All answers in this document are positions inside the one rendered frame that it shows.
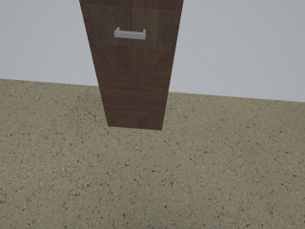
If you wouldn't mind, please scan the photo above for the handle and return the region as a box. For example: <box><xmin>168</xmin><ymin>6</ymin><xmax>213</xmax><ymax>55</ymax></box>
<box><xmin>114</xmin><ymin>27</ymin><xmax>146</xmax><ymax>40</ymax></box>

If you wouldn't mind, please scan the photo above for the drawer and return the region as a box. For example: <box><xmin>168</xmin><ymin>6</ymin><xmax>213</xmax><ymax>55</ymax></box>
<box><xmin>86</xmin><ymin>4</ymin><xmax>176</xmax><ymax>50</ymax></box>

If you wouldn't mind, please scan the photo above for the cabinet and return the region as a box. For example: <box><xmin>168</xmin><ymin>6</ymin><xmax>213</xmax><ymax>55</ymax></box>
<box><xmin>79</xmin><ymin>0</ymin><xmax>184</xmax><ymax>131</ymax></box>

